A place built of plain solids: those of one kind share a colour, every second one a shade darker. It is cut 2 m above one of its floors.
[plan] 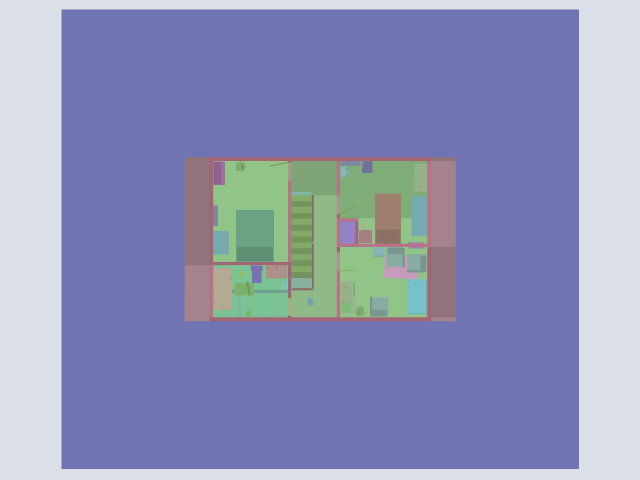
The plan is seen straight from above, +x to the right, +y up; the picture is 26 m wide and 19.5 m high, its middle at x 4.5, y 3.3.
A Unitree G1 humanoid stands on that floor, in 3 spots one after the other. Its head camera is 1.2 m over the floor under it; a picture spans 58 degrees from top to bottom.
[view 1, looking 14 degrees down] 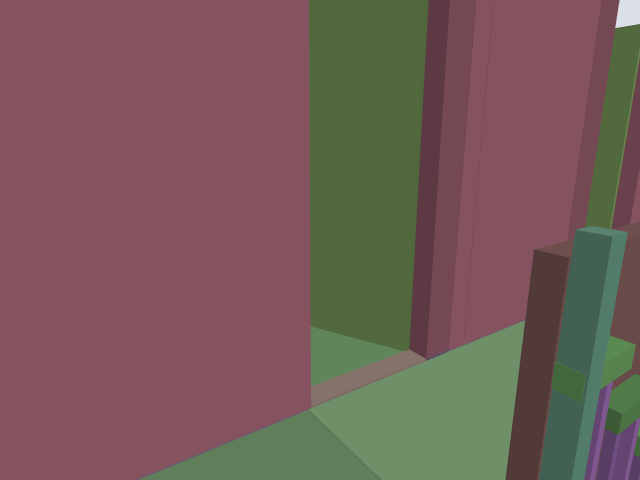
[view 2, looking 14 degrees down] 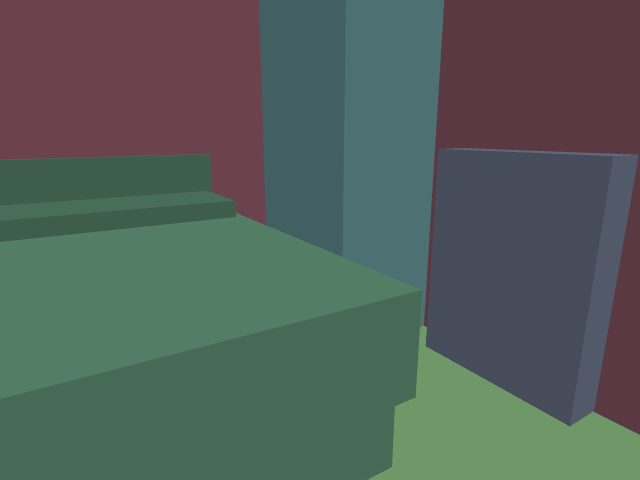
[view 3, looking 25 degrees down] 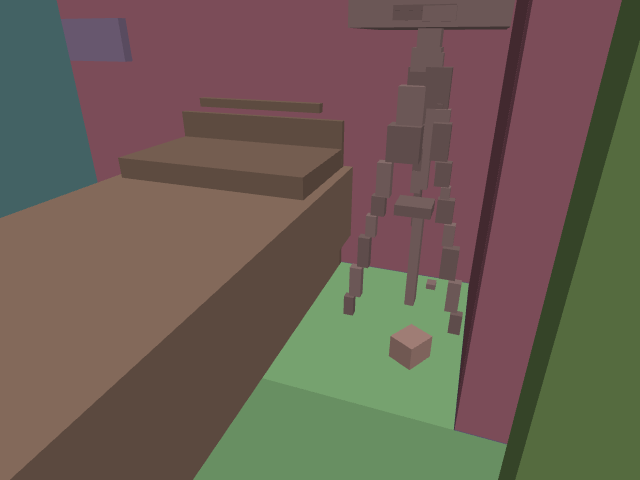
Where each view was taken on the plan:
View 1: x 3.75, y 6.02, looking -34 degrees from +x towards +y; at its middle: leaf_bedroom_door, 2.57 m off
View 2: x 2.08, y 5.47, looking -122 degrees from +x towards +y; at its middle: fixture_wardrobe_bedroom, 2.48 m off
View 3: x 6.12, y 5.33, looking -70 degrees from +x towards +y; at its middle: child_bed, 1.95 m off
